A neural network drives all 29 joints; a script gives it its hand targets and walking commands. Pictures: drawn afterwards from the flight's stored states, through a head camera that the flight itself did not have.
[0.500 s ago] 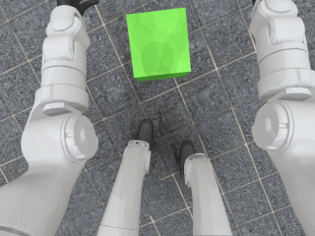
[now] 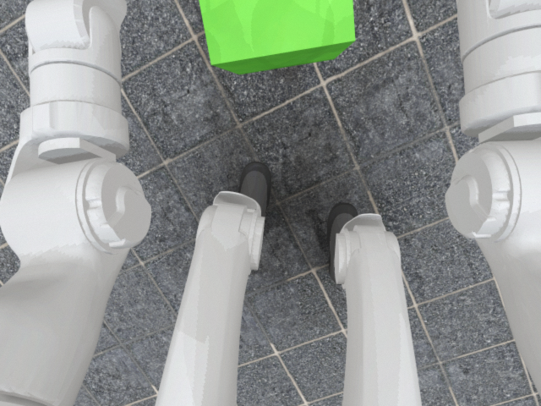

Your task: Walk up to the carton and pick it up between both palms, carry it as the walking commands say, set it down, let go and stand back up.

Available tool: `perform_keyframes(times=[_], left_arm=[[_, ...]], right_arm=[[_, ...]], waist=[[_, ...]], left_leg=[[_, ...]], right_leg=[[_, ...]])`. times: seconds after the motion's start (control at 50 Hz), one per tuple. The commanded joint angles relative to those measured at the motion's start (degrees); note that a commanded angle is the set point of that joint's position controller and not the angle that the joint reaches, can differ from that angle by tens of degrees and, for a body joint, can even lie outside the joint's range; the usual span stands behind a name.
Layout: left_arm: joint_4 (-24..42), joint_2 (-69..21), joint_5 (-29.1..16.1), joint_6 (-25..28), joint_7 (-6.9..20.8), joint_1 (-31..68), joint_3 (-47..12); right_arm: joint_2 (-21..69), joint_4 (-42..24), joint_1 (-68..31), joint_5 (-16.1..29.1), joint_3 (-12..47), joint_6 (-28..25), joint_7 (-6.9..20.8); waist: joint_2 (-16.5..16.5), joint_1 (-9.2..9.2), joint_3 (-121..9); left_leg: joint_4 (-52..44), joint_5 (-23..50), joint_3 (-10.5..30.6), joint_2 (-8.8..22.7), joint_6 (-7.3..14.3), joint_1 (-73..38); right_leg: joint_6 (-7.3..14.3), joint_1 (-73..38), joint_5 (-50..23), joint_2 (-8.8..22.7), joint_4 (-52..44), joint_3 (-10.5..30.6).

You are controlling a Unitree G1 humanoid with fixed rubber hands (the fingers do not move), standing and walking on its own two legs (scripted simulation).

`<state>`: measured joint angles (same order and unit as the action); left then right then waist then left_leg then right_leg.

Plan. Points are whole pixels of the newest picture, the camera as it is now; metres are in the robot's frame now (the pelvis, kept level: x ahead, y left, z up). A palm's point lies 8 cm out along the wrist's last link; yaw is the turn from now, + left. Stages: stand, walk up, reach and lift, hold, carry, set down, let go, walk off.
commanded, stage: reach and lift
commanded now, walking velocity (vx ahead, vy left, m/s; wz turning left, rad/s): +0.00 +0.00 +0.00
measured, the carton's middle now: out of the picture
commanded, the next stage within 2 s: none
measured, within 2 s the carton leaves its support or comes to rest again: neither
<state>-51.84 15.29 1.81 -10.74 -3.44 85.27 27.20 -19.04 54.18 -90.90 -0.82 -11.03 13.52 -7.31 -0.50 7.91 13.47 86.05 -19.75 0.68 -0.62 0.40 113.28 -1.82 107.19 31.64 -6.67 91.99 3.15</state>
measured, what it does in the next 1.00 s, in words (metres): lowers itself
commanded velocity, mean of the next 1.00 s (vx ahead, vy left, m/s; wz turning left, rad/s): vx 0.00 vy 0.00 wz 0.00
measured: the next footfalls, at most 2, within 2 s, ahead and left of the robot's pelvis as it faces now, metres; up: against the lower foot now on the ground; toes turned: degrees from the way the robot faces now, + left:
none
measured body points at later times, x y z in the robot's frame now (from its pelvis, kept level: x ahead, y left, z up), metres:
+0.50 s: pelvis -0.03 -0.02 -0.12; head +0.35 +0.02 +0.09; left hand +0.55 +0.26 -0.26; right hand +0.62 -0.10 -0.27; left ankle +0.12 +0.11 -0.51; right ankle +0.06 -0.12 -0.51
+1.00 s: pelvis -0.01 +0.00 -0.17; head +0.38 +0.00 +0.03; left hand +0.55 +0.25 -0.34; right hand +0.62 -0.10 -0.34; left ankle +0.12 +0.12 -0.51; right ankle +0.06 -0.11 -0.51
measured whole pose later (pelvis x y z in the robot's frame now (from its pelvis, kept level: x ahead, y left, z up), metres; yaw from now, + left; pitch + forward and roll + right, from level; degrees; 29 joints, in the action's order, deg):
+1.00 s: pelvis -0.01 +0.00 -0.17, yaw -2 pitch +35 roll +3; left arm -67.3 21.2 -7.7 -6.2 -5.0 94.8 19.3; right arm -26.1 64.6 -101.2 10.9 5.4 10.6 -4.7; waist -1.1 9.0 29.9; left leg 123.6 -28.7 -1.6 3.0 0.0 128.8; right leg -0.1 125.0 40.5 -6.8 130.4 1.3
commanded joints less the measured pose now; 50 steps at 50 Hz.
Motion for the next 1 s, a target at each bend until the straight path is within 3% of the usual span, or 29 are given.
perform_keyframes(times=[0.0,0.04,0.06,0.1,0.12,0.14,0.16,0.18,0.2,0.22,0.24,0.26,0.38,0.4,0.44,0.5,0.52,0.54,0.62,0.64,0.72,0.74,0.78,0.82,0.84,0.86,0.9,0.94,0.98], left_arm=[[8.8,12.2,-2.5,-1.4,-3.0,22.0,-2.7],[6.3,11.8,-4.8,-2.1,-3.3,23.9,-4.7],[15.5,14.0,-6.4,-2.0,-3.9,28.8,-4.3],[15.2,16.2,-8.3,-2.9,-4.4,32.0,-8.0],[10.2,15.5,-9.6,-3.1,-4.0,31.3,-10.4],[12.0,16.5,-8.9,-2.8,-4.4,31.5,-7.7],[9.6,16.1,-9.5,-2.8,-4.4,31.3,-8.3],[6.1,18.0,-8.5,-2.8,-4.2,33.0,-7.3],[8.2,18.7,-7.2,-2.4,-4.5,35.1,-7.2],[0.6,18.8,-5.5,-2.3,-4.1,33.9,-7.2],[-2.1,15.5,-6.6,-2.0,-3.4,33.3,-8.4],[-3.1,15.3,-6.1,-1.1,-2.8,33.3,-8.0],[-13.6,12.1,-7.4,0.2,0.8,29.3,-7.2],[-14.1,13.9,-4.7,0.5,0.9,27.2,-5.2],[-15.4,13.9,-4.1,1.3,1.5,27.9,-5.3],[-11.3,15.6,-4.4,2.9,1.5,30.9,-4.7],[-12.7,15.1,-5.5,3.1,1.9,30.4,-5.5],[-11.6,15.1,-6.3,3.8,2.0,31.7,-5.1],[-11.4,19.2,-6.1,4.9,0.3,31.3,-5.4],[-12.7,16.4,-8.6,5.0,0.7,30.8,-8.6],[-6.0,17.4,-9.7,6.5,-0.5,30.5,-8.2],[-5.1,16.0,-11.0,6.5,-0.7,30.6,-8.7],[-4.2,18.1,-10.5,7.0,-1.9,27.5,-7.5],[-6.7,15.4,-10.7,6.6,-2.2,24.4,-8.4],[-8.8,15.7,-10.5,6.1,-2.1,23.1,-8.3],[-11.5,14.7,-9.3,5.9,-1.9,22.2,-8.2],[-11.4,15.7,-9.1,5.8,-1.4,21.4,-6.9],[-7.3,18.0,-9.2,6.2,-1.5,24.1,-7.1],[-9.9,15.4,-9.5,5.3,-0.6,24.8,-7.9]], right_arm=[[-9.7,-5.2,-26.5,3.2,2.6,1.2,-0.2],[-10.9,-1.5,-28.4,4.2,3.5,1.9,0.4],[-13.2,-7.9,-31.2,3.8,2.5,1.9,-0.2],[-13.6,-9.0,-36.6,8.7,7.4,2.8,-0.3],[-13.8,-4.1,-35.5,9.9,7.8,2.6,-0.4],[-13.3,-11.7,-38.1,11.9,9.2,2.3,-0.5],[-14.5,-11.0,-37.8,11.6,8.6,1.9,-0.9],[-15.0,-7.7,-39.1,11.3,8.3,1.9,-0.5],[-15.7,-5.9,-39.5,12.8,7.2,1.4,0.0],[-13.3,0.1,-38.9,12.8,8.2,1.9,0.2],[-13.9,7.0,-36.4,10.4,7.0,1.7,1.3],[-13.9,7.5,-35.6,9.6,6.5,1.3,1.9],[-11.1,10.9,-31.4,6.3,7.4,0.3,3.3],[-10.1,11.2,-31.0,7.1,8.4,0.5,4.1],[-9.8,13.6,-31.5,5.7,7.4,-0.1,4.7],[-11.2,4.3,-38.1,8.5,11.3,-2.3,4.7],[-10.8,4.7,-37.5,9.8,12.4,-2.3,4.8],[-11.0,1.1,-39.7,9.3,13.4,-3.3,4.4],[-10.7,10.8,-33.3,9.5,12.8,-2.6,3.8],[-10.5,12.3,-30.7,8.9,12.1,-2.7,3.4],[-11.9,3.6,-33.4,8.5,10.8,-4.9,1.9],[-11.4,1.4,-32.9,8.0,11.0,-5.4,1.7],[-10.1,1.2,-32.4,9.1,13.8,-5.6,1.6],[-10.9,-0.1,-32.2,9.7,14.3,-5.8,1.6],[-9.8,-1.0,-33.6,11.0,16.4,-5.6,2.0],[-8.5,2.8,-31.4,12.1,16.6,-5.0,2.3],[-8.4,3.1,-30.9,11.5,16.5,-4.5,2.6],[-6.7,3.5,-31.8,12.8,16.8,-3.8,3.2],[-7.9,6.1,-30.8,11.6,15.9,-2.9,3.4]], waist=[[-3.3,3.05,-93.4],[-4.7,2.43,-91.3],[-4.7,0.30,-100.7],[-4.5,2.66,-108.4],[-2.4,1.69,-100.9],[-1.5,5.23,-104.9],[-1.2,3.84,-100.8],[-2.3,4.94,-92.3],[1.7,4.77,-90.8],[1.3,5.96,-82.5],[0.5,2.50,-74.5],[1.3,2.70,-70.6],[-6.6,1.85,-59.2],[-6.0,5.67,-56.0],[-7.5,4.75,-50.9],[-6.2,7.82,-53.0],[-5.1,7.63,-51.5],[-8.3,6.40,-50.7],[-6.1,6.26,-52.5],[-5.0,2.41,-54.8],[-4.0,3.86,-61.0],[-5.7,1.48,-62.0],[-9.5,5.56,-68.3],[-9.1,6.05,-67.0],[-10.9,8.24,-64.8],[-6.7,9.87,-60.6],[-10.0,10.16,-56.4],[-8.6,11.81,-58.1],[-7.6,9.97,-54.8]], left_leg=[[6.0,24.9,-2.0,-1.2,-3.3,-62.7],[8.1,23.1,-2.7,-1.4,-3.0,-60.4],[10.2,27.5,-2.7,-1.4,-3.5,-65.9],[12.7,30.3,-3.7,-1.7,-2.6,-69.1],[13.8,28.9,-3.6,-1.1,-2.7,-65.9],[16.8,34.4,-3.4,-1.2,-1.5,-69.1],[18.4,33.1,-3.3,-0.9,-1.3,-65.8],[18.9,29.5,-3.5,-0.5,-0.9,-61.3],[19.6,29.7,-3.4,0.2,-2.2,-64.3],[19.1,23.4,-3.5,0.5,-2.0,-58.0],[19.2,19.2,-3.6,0.4,-2.8,-51.8],[19.3,17.4,-3.6,0.6,-3.4,-49.6],[22.9,7.8,-3.9,0.9,-1.8,-33.4],[23.3,8.4,-4.0,1.1,-1.4,-32.7],[24.5,7.1,-3.4,1.5,-1.5,-29.5],[27.6,11.3,-3.0,1.7,-1.4,-29.2],[28.4,11.1,-2.9,2.0,-1.3,-29.5],[29.4,12.7,-2.2,1.6,-0.8,-26.8],[31.8,16.4,-1.7,2.3,-1.2,-32.6],[32.7,17.2,-1.3,2.4,-1.3,-34.3],[33.9,29.4,0.2,1.4,-1.3,-40.9],[34.6,31.5,0.3,1.3,-0.9,-41.6],[35.1,34.8,-0.5,1.0,-0.1,-43.6],[35.3,35.9,-0.3,1.1,0.1,-43.6],[35.1,33.9,-0.4,1.1,0.6,-41.4],[34.7,31.8,-0.5,1.4,0.3,-41.0],[33.6,25.2,-1.3,1.6,0.2,-32.0],[32.6,22.0,-2.0,1.6,-0.1,-31.0],[31.7,14.5,-2.4,2.2,-0.6,-27.7]], right_leg=[[-1.4,-14.7,-8.6,-0.6,-1.8,-7.4],[-1.3,-14.7,-7.2,-0.4,0.7,-7.8],[-0.8,-20.3,-11.4,-0.9,1.7,-7.7],[-0.1,-25.8,-14.7,-0.6,4.3,-8.0],[0.4,-19.6,-12.5,-0.4,4.8,-8.1],[-0.6,-21.0,-16.4,-0.4,7.6,-6.8],[-0.2,-18.3,-15.7,-0.3,8.0,-6.4],[-0.1,-13.4,-11.7,-0.1,8.8,-6.2],[0.4,-9.5,-9.3,0.3,9.0,-6.6],[0.1,-7.5,-5.5,0.5,9.1,-6.6],[0.3,-3.4,-2.8,0.8,8.9,-6.5],[0.3,-2.7,-2.7,0.6,9.6,-6.2],[-0.7,-11.7,-2.7,1.5,13.9,-4.1],[-0.9,-9.9,-2.8,1.2,14.8,-3.3],[-1.0,-7.3,-2.0,1.5,16.2,-3.1],[-0.9,-9.6,-6.7,1.6,18.6,-1.9],[-0.7,-8.0,-6.3,1.8,18.6,-1.6],[-1.2,-7.7,-8.6,2.0,19.4,-2.0],[-1.1,-5.0,-9.2,2.4,22.7,-1.6],[-0.8,-5.3,-9.6,2.5,23.1,-2.2],[-0.2,-3.9,-15.1,1.8,26.3,-2.6],[-0.2,-3.2,-16.6,1.7,26.3,-3.4],[-1.0,-6.9,-19.0,1.6,27.5,-3.5],[-0.9,-5.8,-19.6,1.5,28.0,-3.5],[-1.1,-6.0,-18.3,1.7,28.1,-3.4],[-0.7,-1.4,-14.6,1.7,27.9,-2.9],[-0.6,-6.1,-14.5,1.8,27.6,-2.4],[-0.3,-8.6,-13.5,1.7,28.0,-2.0],[0.1,-6.8,-7.1,2.4,25.0,-1.2]])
